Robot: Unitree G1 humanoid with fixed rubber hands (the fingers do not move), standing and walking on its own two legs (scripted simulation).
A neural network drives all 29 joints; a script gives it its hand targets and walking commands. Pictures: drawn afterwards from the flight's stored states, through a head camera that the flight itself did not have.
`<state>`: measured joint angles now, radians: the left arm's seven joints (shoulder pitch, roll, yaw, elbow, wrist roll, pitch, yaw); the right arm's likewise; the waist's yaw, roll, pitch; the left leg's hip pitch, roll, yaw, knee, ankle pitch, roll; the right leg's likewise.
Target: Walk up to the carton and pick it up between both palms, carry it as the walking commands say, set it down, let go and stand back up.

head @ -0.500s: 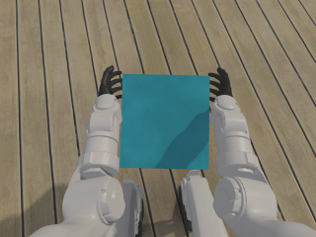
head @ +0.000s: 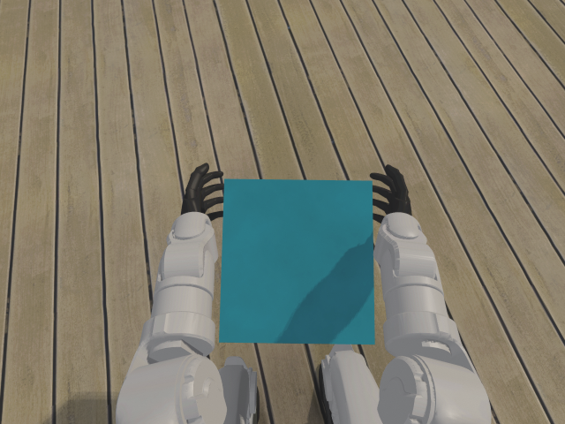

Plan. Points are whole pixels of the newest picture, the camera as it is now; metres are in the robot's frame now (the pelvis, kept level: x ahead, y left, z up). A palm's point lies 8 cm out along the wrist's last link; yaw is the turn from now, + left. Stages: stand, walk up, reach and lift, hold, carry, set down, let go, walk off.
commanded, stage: reach and lift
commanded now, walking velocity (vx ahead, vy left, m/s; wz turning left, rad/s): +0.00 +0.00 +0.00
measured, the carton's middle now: (295, 257) +0.38 -0.02 -0.14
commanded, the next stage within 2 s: none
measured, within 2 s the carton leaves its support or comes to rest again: neither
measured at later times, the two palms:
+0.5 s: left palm (176, 210) +0.40 +0.12 +0.04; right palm (417, 212) +0.38 -0.17 +0.04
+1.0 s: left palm (153, 202) +0.38 +0.13 +0.11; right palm (445, 197) +0.36 -0.17 +0.11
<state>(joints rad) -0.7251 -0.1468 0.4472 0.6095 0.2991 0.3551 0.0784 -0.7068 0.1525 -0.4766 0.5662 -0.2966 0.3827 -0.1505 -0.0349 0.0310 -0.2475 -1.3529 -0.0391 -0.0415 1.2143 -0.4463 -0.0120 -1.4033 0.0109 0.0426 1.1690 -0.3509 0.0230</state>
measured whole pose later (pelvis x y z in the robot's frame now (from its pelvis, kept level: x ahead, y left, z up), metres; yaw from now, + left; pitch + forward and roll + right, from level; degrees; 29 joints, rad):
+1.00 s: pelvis +0.04 +0.00 +0.11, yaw +0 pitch +10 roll +0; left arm -0.41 -0.20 0.37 0.44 0.32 0.44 -0.01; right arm -0.40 0.19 -0.38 0.37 -0.34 0.49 -0.01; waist -0.05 0.02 -0.07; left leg -0.50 -0.03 -0.05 0.58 -0.26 0.00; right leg -0.54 0.00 0.04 0.54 -0.18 0.02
